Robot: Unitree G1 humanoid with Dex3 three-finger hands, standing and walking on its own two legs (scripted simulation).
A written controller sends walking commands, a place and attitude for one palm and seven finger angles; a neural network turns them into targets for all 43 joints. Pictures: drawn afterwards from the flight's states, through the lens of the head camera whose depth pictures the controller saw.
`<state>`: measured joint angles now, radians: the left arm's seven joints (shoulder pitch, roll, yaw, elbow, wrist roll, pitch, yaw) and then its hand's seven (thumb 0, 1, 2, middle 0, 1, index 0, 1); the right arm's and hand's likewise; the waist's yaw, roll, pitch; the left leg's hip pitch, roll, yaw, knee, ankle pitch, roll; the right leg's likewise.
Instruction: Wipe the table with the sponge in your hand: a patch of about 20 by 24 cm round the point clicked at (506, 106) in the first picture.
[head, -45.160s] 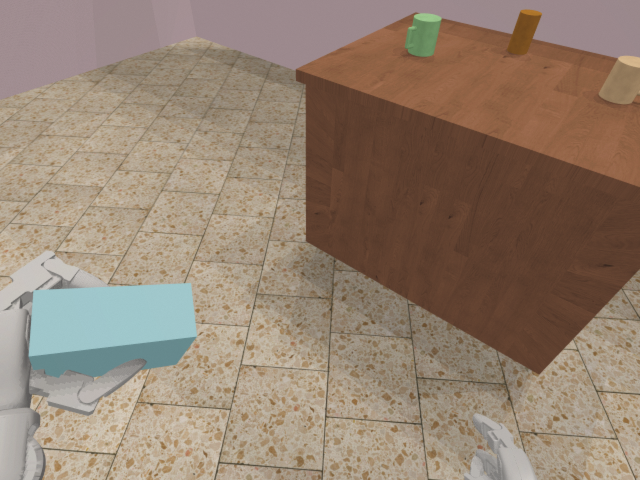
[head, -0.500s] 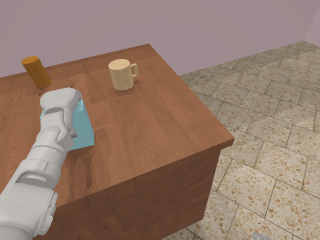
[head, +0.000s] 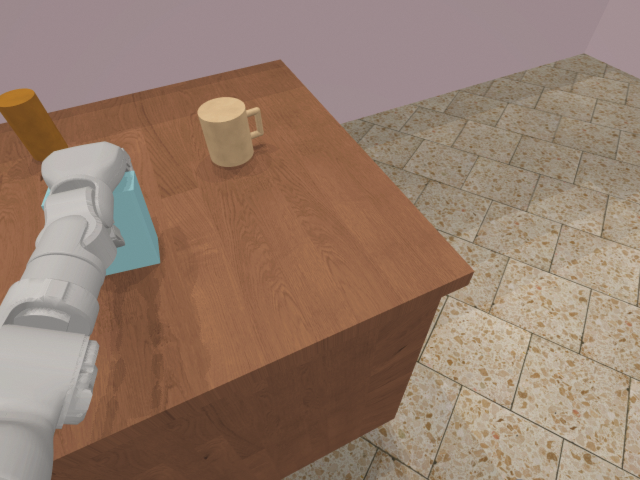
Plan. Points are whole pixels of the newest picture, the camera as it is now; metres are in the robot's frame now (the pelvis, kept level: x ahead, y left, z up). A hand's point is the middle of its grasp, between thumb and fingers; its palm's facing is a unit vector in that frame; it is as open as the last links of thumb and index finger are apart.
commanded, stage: slide back across to the first lane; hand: left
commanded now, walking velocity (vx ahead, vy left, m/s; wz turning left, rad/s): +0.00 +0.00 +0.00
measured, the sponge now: (113, 238) +0.42 +0.30 +0.08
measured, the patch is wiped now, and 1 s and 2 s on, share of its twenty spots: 1.00 1.00 1.00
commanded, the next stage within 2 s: wipe back along the first lane in 0.64 s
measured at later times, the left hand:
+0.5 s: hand (57, 209) +0.42 +0.35 +0.13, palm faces -0.04 -0.04 -1.00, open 9.8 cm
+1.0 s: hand (40, 233) +0.38 +0.35 +0.13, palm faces -0.03 -0.03 -1.00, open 9.8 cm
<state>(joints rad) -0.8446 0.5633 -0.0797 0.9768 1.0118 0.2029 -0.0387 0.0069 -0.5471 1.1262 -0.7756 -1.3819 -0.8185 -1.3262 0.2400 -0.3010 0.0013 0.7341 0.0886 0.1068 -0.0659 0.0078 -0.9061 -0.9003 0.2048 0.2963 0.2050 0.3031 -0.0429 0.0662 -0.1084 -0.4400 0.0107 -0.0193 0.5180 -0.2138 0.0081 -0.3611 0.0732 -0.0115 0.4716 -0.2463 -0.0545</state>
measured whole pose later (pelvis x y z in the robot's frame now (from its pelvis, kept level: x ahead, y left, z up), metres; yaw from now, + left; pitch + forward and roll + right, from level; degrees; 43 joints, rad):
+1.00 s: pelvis +0.02 +0.03 +0.01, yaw +2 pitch +4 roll -1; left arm -0.50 0.57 -0.03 0.50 0.96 0.25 -0.09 -0.01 -0.51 1.11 -0.73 -1.43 -0.77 -1.38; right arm 0.17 -0.29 0.02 0.67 0.08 0.13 -0.04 0.01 -0.90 -0.90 0.21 0.30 0.21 0.30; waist 0.03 0.08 -0.07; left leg -0.31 -0.04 -0.03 0.46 -0.22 0.05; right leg -0.21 0.02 -0.02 0.39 -0.25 -0.02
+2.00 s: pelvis +0.01 +0.02 +0.00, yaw +0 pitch +0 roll -1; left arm -0.09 0.51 -0.04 0.01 0.92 0.42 -0.04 0.00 -0.47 1.10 -0.69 -1.47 -0.72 -1.43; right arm 0.07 -0.28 0.04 0.63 0.08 0.12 -0.02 0.01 -0.91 -0.90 0.20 0.30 0.20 0.30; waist 0.07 0.11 -0.08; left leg -0.26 -0.02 -0.01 0.51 -0.25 0.03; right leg -0.19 0.04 0.00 0.48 -0.29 -0.03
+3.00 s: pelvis +0.00 +0.00 +0.00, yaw +0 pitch -3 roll +0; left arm 0.06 0.52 -0.07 -0.22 0.88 0.48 -0.09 0.00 -0.49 1.09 -0.72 -1.42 -0.76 -1.38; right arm 0.02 -0.27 0.06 0.64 0.06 0.07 -0.04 0.01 -0.90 -0.90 0.20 0.30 0.20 0.30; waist 0.11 0.11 -0.06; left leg -0.22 -0.01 -0.01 0.51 -0.24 0.01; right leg -0.16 0.05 -0.01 0.50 -0.29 -0.05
